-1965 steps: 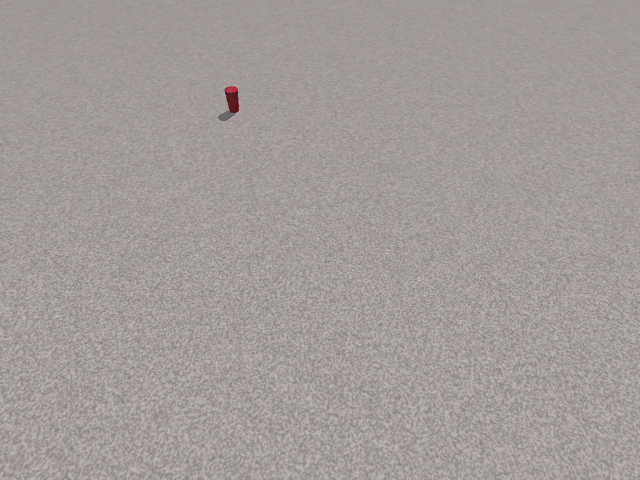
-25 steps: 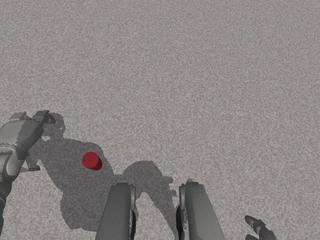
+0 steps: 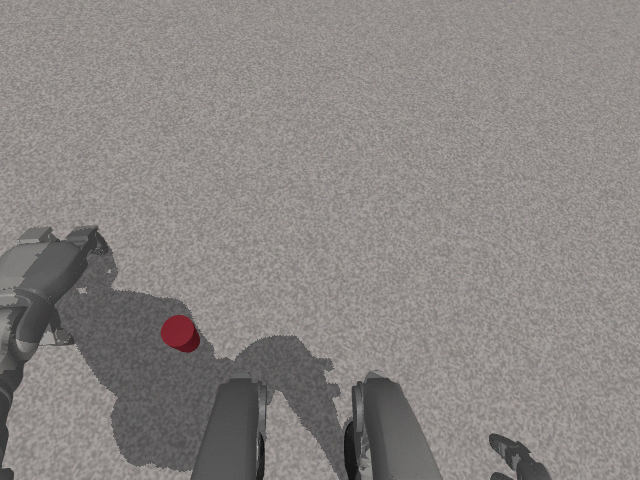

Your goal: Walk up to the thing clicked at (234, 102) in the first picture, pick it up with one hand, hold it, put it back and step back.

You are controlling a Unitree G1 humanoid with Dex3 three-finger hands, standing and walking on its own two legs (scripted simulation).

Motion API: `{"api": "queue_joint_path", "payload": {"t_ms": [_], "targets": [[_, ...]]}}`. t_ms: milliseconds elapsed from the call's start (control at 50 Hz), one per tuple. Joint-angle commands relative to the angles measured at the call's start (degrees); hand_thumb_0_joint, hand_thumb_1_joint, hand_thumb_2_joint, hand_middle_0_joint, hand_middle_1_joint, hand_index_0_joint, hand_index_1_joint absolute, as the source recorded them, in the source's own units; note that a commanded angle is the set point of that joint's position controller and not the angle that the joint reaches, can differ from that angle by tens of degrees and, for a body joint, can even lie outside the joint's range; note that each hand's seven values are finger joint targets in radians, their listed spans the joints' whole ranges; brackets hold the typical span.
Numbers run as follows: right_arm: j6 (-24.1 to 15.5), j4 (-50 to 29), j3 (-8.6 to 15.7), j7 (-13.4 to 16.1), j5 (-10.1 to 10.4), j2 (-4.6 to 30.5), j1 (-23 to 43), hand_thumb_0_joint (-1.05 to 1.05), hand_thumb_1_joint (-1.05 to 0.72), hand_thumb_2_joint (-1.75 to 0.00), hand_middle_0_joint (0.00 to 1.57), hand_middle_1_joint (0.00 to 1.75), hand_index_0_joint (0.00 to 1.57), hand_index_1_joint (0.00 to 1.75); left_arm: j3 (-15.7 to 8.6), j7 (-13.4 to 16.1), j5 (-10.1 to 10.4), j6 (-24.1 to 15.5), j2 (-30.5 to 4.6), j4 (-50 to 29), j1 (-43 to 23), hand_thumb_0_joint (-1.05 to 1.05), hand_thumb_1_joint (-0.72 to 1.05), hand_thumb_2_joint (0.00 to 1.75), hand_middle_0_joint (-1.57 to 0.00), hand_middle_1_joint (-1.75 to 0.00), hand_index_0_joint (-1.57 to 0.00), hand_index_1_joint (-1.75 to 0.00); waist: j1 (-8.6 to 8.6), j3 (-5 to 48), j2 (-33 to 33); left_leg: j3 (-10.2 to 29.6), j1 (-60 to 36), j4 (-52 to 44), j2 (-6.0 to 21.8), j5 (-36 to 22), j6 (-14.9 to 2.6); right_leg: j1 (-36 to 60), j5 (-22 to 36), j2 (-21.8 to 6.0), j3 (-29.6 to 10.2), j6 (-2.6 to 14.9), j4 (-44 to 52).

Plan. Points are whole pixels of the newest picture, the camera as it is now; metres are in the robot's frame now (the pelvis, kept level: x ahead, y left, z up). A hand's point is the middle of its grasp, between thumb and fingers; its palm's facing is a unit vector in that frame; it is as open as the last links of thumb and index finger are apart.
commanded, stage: go down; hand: left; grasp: from above
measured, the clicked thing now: (183, 336) +0.39 +0.28 -0.53
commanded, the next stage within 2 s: none
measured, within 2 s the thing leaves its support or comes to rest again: neither
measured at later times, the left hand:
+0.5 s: hand (62, 293) +0.35 +0.33 -0.08, palm faces -0.39 -0.03 -0.92, open 13.4 cm
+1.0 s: hand (63, 289) +0.35 +0.33 -0.07, palm faces -0.40 -0.02 -0.92, open 13.6 cm
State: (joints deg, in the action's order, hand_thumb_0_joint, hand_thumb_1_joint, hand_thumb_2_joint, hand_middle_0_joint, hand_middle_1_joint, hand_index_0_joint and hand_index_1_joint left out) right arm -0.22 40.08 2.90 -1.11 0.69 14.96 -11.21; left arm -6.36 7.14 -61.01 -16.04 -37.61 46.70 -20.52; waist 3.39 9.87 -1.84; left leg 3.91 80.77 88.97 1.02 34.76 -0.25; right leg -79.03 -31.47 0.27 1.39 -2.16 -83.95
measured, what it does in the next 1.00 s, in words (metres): stands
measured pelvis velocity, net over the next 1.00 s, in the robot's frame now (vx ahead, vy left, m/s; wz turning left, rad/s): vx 0.01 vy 0.00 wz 0.00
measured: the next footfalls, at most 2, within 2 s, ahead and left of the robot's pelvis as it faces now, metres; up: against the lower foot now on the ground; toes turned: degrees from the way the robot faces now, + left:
none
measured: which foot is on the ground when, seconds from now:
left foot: down 0.00-1.00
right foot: down 0.00-1.00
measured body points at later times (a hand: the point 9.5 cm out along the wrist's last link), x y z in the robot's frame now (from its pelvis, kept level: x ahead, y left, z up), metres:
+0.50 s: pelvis +0.01 +0.00 +0.01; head +0.15 +0.03 +0.43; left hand +0.36 +0.33 -0.02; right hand +0.11 -0.27 -0.12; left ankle +0.05 +0.11 -0.56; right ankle +0.07 -0.15 -0.56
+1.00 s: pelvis +0.01 +0.00 +0.02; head +0.15 +0.03 +0.44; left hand +0.37 +0.32 -0.02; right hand +0.12 -0.27 -0.10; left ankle +0.05 +0.11 -0.56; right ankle +0.07 -0.15 -0.56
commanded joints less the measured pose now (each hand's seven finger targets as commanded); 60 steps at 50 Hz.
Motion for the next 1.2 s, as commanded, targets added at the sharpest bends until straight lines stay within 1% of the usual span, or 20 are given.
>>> {"api": "queue_joint_path", "payload": {"t_ms": [0,60,100,180,200,220,240,300,320,460,500,580,640,700,740,880,960,1000,1140,1180], "targets": [[-1.14,-3.89,3.44,0.65,-0.05,9.82,-5.19,0.00,-0.91,-0.90,0.20,0.30,0.20,0.30,-5.97,3.21,0.28,-0.15,-17.22,-9.25,-12.52,0.00,-0.41,0.86,-0.13,-1.04,-0.16,-1.01,-0.88,26.37,-7.19,-0.61,-21.39,-14.40,-0.83,-12.69,-0.24,13.31,8.30,1.75,1.60,3.92,10.33],[-0.92,-3.89,3.36,0.67,-0.01,9.85,-4.83,0.00,-0.91,-0.90,0.20,0.30,0.20,0.30,-5.45,4.29,-0.10,0.12,-16.74,-8.63,-13.37,0.00,-0.41,0.86,-0.13,-1.03,-0.16,-1.00,-0.59,24.00,-6.98,-0.38,-20.71,-15.84,-0.75,-9.39,-0.26,12.60,5.89,1.73,1.57,3.75,11.38],[-0.87,-3.48,3.30,0.60,-0.19,10.07,-4.76,0.00,-0.91,-0.90,0.20,0.30,0.20,0.30,-5.80,4.83,-0.04,0.65,-16.20,-5.97,-11.74,0.00,-0.41,0.86,-0.14,-1.03,-0.16,-1.00,-0.55,22.98,-5.79,0.70,-20.64,-16.42,-0.47,-9.12,-0.05,12.08,5.70,1.64,1.97,3.62,10.68],[-0.71,-3.60,3.30,0.47,-0.22,9.65,-4.72,0.00,-0.91,-0.90,0.20,0.30,0.20,0.30,-4.24,5.36,-0.80,1.02,-14.57,-5.34,-11.19,0.00,-0.39,0.84,-0.15,-1.03,-0.18,-1.00,-0.29,23.07,-5.12,0.09,-19.91,-15.41,-0.66,-10.13,-0.28,12.27,6.25,1.79,1.73,3.71,11.04],[-0.76,-3.64,3.57,0.51,-0.16,9.85,-4.96,0.00,-0.91,-0.90,0.20,0.30,0.20,0.30,-4.61,5.59,-1.06,0.70,-16.10,-8.60,-14.17,0.00,-0.39,0.84,-0.15,-1.04,-0.18,-1.00,-0.68,25.34,-6.48,0.05,-21.38,-15.87,-0.76,-9.73,-0.20,12.98,6.07,1.78,1.53,3.80,11.27],[-0.75,-3.40,3.42,0.43,-0.24,9.89,-4.95,0.00,-0.91,-0.90,0.20,0.30,0.20,0.30,-4.51,5.61,-1.31,0.93,-15.50,-4.98,-11.81,0.00,-0.42,0.86,-0.13,-1.05,-0.16,-1.02,-0.53,23.78,-6.44,0.26,-21.23,-15.46,-0.65,-10.67,-0.02,11.74,6.50,1.67,1.56,3.80,10.69],[-0.77,-3.37,3.64,0.46,-0.33,9.91,-4.97,0.00,-0.91,-0.90,0.20,0.30,0.20,0.30,-5.03,5.77,-1.15,0.65,-16.22,-7.69,-13.41,0.00,-0.41,0.85,-0.12,-1.06,-0.16,-1.02,-1.04,24.89,-7.43,0.19,-21.41,-15.41,-0.58,-11.15,0.11,11.45,6.71,1.68,1.62,3.88,10.28],[-0.67,-3.44,3.62,0.33,-0.40,9.60,-5.40,0.00,-0.91,-0.90,0.20,0.30,0.20,0.30,-4.65,6.43,-1.83,0.41,-15.67,-8.28,-13.04,0.00,-0.43,0.87,-0.12,-1.06,-0.15,-1.03,-0.48,26.53,-7.68,-0.36,-22.34,-14.59,-0.93,-13.25,-0.06,12.95,8.45,1.73,1.44,3.81,10.71],[-0.63,-3.26,3.86,0.28,-0.56,10.01,-5.42,0.00,-0.92,-0.90,0.20,0.30,0.20,0.30,-5.81,6.62,-1.53,0.38,-16.48,-7.93,-12.55,0.00,-0.44,0.87,-0.11,-1.06,-0.14,-1.03,-1.10,26.73,-7.10,-0.23,-22.44,-14.81,-0.89,-13.43,0.04,13.37,8.52,1.62,1.47,3.78,10.59],[-0.03,-3.47,4.03,0.16,-0.50,9.83,-5.70,0.00,-0.92,-0.91,0.20,0.30,0.20,0.30,-6.08,7.23,-1.62,1.77,-16.79,-7.80,-12.87,0.00,-0.42,0.85,-0.14,-1.03,-0.17,-1.01,-1.13,28.00,-6.67,-0.49,-25.05,-16.33,-1.01,-13.93,-0.28,16.39,9.34,1.79,1.38,3.50,12.98],[0.07,-3.48,3.88,-0.02,-0.57,9.71,-5.94,0.00,-0.92,-0.91,0.20,0.30,0.20,0.30,-4.76,6.63,-1.38,2.21,-14.76,-7.38,-10.90,0.00,-0.40,0.83,-0.15,-1.04,-0.18,-1.01,-0.78,25.88,-6.15,-0.38,-24.25,-16.72,-0.99,-14.74,-0.26,16.50,9.91,1.67,1.51,3.53,13.26],[0.11,-3.50,4.07,0.08,-0.46,9.74,-5.80,0.00,-0.92,-0.91,0.20,0.30,0.20,0.30,-4.86,6.11,-0.57,2.44,-14.60,-6.65,-10.09,0.00,-0.39,0.82,-0.16,-1.03,-0.19,-1.00,-0.72,25.09,-5.31,-0.07,-24.81,-17.26,-0.64,-14.67,-0.17,16.60,9.60,1.72,1.61,3.61,13.74],[-0.08,-3.36,3.78,0.33,-0.41,9.50,-5.68,0.00,-0.92,-0.91,0.20,0.30,0.20,0.30,-3.31,6.19,-0.94,2.06,-13.13,-6.43,-10.68,0.00,-0.42,0.84,-0.13,-1.07,-0.16,-1.03,0.09,22.89,-5.63,-0.42,-23.33,-17.31,-0.66,-13.38,-0.10,16.24,8.98,1.79,1.46,3.72,13.83],[-0.12,-3.39,3.71,0.43,-0.45,9.61,-5.58,0.00,-0.92,-0.90,0.20,0.30,0.20,0.30,-4.75,6.98,-1.43,1.41,-15.25,-6.60,-11.41,0.00,-0.44,0.86,-0.11,-1.08,-0.14,-1.04,-0.64,22.88,-5.85,-0.95,-23.24,-17.04,-0.88,-13.58,-0.21,16.37,9.09,1.76,1.17,3.72,14.09],[-0.08,-3.52,3.64,0.32,-0.46,9.65,-5.37,0.00,-0.92,-0.91,0.20,0.30,0.20,0.30,-3.86,7.48,-2.22,1.15,-14.09,-5.27,-11.45,0.00,-0.47,0.89,-0.11,-1.07,-0.13,-1.04,-0.43,22.00,-5.89,-0.84,-23.24,-17.05,-0.86,-13.12,-0.14,15.09,8.51,1.81,1.15,3.83,13.81],[-0.07,-3.12,3.76,0.04,-0.83,9.99,-5.69,0.00,-0.92,-0.91,0.20,0.30,0.20,0.30,-4.36,9.16,-2.63,2.51,-14.84,-4.84,-14.80,0.00,-0.47,0.90,-0.11,-1.06,-0.13,-1.04,-0.20,24.77,-6.43,-1.02,-24.33,-16.54,-0.96,-15.68,-0.27,16.32,10.60,1.84,1.13,3.60,13.94],[0.11,-3.43,4.11,-0.16,-0.82,10.05,-6.35,0.00,-0.92,-0.91,0.20,0.30,0.20,0.30,-5.20,8.52,-2.34,3.36,-15.41,-5.53,-12.55,0.00,-0.45,0.87,-0.13,-1.05,-0.15,-1.03,-1.11,27.70,-6.18,-1.04,-25.48,-16.81,-1.16,-17.38,-0.29,18.98,12.09,1.79,1.12,3.59,14.08],[0.29,-3.86,4.31,-0.20,-0.74,9.93,-6.40,0.00,-0.92,-0.91,0.20,0.30,0.20,0.30,-4.59,7.87,-1.94,3.61,-14.31,-7.33,-11.31,0.00,-0.44,0.87,-0.13,-1.05,-0.16,-1.03,-1.25,28.62,-7.00,-0.49,-27.47,-17.49,-0.94,-18.34,-0.08,18.58,12.20,1.90,1.43,3.69,14.11],[0.59,-3.64,3.90,0.25,-0.49,9.95,-6.24,0.00,-0.92,-0.91,0.20,0.30,0.20,0.30,-4.09,7.13,-1.27,4.07,-13.67,-6.66,-11.12,0.00,-0.43,0.85,-0.14,-1.04,-0.16,-1.01,-0.45,23.21,-6.29,0.96,-27.77,-20.46,-0.13,-14.49,0.38,17.06,9.20,1.94,1.94,3.67,15.31],[0.36,-3.40,3.64,0.46,-0.51,9.65,-5.73,0.00,-0.92,-0.91,0.20,0.30,0.20,0.30,-2.86,7.28,-1.31,3.87,-12.29,-5.62,-12.53,0.00,-0.45,0.86,-0.13,-1.04,-0.15,-1.02,0.20,21.51,-6.99,0.62,-26.92,-20.35,-0.05,-13.15,0.37,15.94,8.41,1.98,1.72,3.74,15.41]]}}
